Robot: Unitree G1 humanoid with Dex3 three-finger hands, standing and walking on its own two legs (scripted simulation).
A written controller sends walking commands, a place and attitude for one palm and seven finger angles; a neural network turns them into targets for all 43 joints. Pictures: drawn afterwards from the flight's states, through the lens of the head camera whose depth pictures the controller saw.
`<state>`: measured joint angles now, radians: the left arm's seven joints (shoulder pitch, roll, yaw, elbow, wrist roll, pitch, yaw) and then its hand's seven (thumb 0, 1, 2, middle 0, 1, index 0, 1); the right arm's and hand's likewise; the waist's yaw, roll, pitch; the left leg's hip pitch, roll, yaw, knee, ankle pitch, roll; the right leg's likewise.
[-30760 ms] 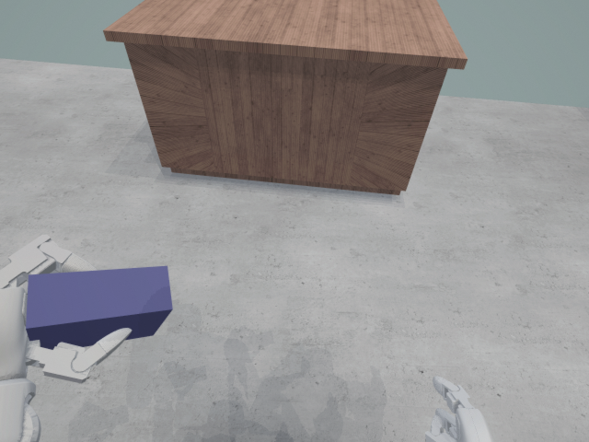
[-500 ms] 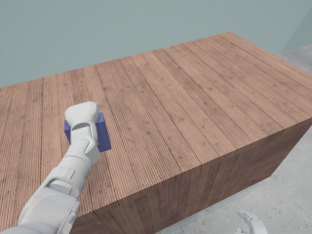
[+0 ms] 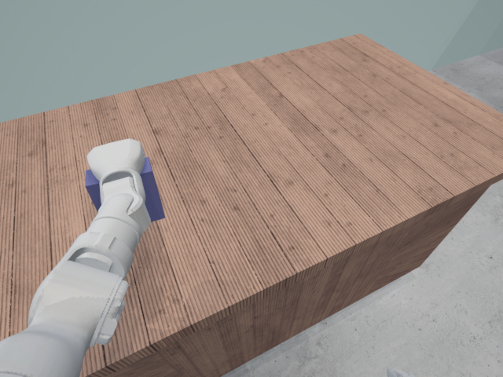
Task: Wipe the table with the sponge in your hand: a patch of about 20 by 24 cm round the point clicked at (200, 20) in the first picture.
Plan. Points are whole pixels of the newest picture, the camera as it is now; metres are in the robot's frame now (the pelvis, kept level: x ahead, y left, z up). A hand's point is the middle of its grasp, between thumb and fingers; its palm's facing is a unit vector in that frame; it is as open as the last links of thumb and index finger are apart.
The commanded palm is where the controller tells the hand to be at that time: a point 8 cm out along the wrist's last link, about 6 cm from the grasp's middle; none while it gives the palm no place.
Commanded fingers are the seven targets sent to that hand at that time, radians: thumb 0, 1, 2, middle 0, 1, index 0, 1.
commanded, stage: wipe back along the third lane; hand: left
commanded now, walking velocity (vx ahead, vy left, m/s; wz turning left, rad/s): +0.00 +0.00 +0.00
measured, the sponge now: (130, 203) +0.42 +0.24 +0.03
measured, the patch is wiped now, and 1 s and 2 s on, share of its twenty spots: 1.00 1.00 1.00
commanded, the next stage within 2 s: none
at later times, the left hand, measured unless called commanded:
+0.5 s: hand (127, 187) +0.42 +0.24 +0.07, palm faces -0.01 -0.02 -1.00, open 9.4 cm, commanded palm +0.38 +0.21 +0.11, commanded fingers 0.00 0.10 1.30 -1.20 -1.60 -1.20 -1.60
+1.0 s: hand (134, 211) +0.37 +0.21 +0.07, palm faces +0.04 -0.06 -1.00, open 9.4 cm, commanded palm +0.31 +0.19 +0.11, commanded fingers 0.00 0.10 1.30 -1.20 -1.60 -1.20 -1.60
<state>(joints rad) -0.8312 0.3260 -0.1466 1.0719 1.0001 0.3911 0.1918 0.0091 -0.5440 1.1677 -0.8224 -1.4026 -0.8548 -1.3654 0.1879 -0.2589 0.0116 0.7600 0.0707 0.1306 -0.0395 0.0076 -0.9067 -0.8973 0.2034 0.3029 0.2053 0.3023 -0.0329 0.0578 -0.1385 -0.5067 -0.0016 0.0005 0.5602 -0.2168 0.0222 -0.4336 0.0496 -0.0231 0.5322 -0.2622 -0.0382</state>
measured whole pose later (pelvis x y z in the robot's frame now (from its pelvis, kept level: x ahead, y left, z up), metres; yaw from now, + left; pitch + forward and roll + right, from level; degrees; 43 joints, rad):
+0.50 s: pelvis +0.02 +0.02 +0.00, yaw +0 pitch +7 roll -1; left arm -0.68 0.26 -0.25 0.87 0.95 0.52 0.26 -0.01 -0.47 1.14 -0.74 -1.47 -0.77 -1.44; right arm 0.14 -0.25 0.01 0.74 0.08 0.16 0.00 0.01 -0.91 -0.90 0.20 0.30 0.20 0.30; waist 0.01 0.06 -0.15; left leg -0.42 -0.02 0.02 0.53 -0.23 0.04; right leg -0.34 0.03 -0.01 0.48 -0.27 -0.02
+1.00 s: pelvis +0.03 +0.01 +0.00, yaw +0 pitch +3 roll -1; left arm -0.37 0.23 -0.39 0.38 0.98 0.67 0.16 0.00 -0.45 1.12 -0.74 -1.48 -0.77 -1.44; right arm 0.02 -0.26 0.03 0.67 0.09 0.23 0.04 0.01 -0.91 -0.90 0.20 0.30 0.20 0.31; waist 0.07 0.07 -0.13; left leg -0.31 -0.03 0.01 0.53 -0.26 0.04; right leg -0.24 0.02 -0.01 0.49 -0.31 -0.02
